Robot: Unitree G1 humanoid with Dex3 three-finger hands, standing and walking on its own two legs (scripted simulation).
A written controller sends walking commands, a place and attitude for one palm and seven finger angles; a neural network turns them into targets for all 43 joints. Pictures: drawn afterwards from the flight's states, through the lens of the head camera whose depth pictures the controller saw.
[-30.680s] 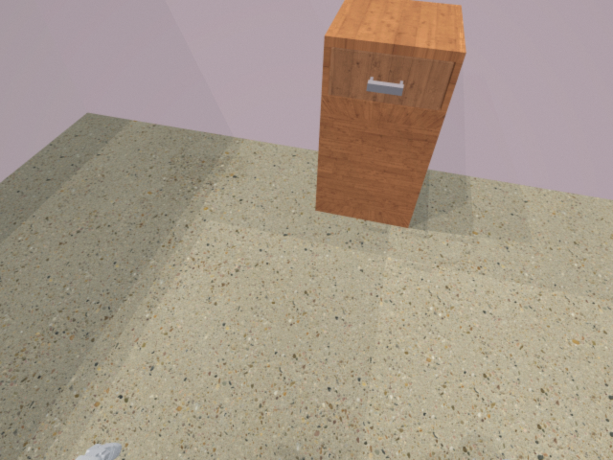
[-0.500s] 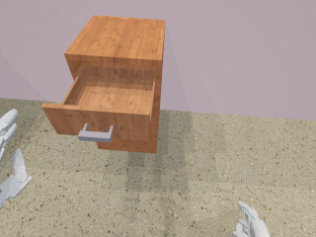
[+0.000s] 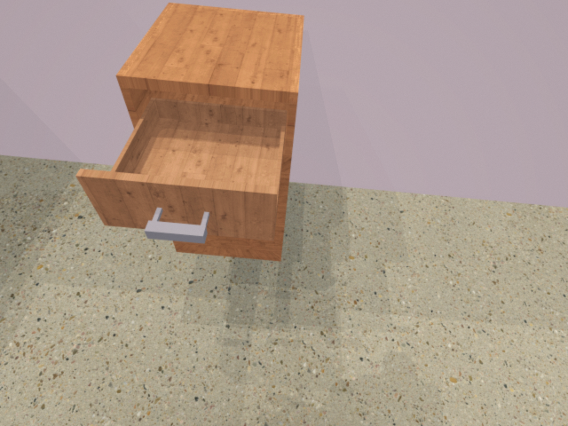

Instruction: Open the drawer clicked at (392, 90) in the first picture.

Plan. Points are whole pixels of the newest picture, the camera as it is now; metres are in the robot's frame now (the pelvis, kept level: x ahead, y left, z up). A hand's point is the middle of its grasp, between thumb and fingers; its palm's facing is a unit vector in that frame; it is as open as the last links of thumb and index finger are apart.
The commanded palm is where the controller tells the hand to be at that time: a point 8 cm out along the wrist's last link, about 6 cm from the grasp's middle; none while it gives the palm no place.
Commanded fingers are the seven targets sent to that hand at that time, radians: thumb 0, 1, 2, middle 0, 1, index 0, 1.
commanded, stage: let the arm hang, fingers relaxed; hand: left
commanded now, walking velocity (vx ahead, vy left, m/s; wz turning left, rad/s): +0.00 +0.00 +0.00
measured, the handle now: (179, 223) +0.49 +0.24 -0.10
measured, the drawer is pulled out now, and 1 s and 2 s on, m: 0.30 0.30 0.30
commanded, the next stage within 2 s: look to check the result in 0.78 s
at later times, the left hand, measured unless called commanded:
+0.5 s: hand out of the picture -0.01 +0.16 -0.17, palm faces +0.04 -0.98 -0.18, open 7.4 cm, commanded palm none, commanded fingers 0.00 0.90 0.90 -0.20 -0.30 -0.20 -0.30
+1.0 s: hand out of the picture +0.00 +0.13 -0.17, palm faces +0.05 -0.99 -0.16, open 7.4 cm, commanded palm none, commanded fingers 0.00 0.90 0.90 -0.20 -0.30 -0.20 -0.30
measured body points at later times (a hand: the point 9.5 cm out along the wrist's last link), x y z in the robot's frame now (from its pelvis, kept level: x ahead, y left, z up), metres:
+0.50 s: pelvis +0.01 +0.00 +0.00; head +0.02 -0.01 +0.45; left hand -0.01 +0.21 -0.16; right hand -0.03 -0.19 -0.16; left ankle +0.00 +0.10 -0.74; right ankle +0.04 -0.11 -0.74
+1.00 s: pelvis +0.02 -0.02 +0.00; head +0.03 -0.02 +0.45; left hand +0.00 +0.18 -0.16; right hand -0.02 -0.22 -0.16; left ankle +0.00 +0.10 -0.74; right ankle +0.04 -0.11 -0.74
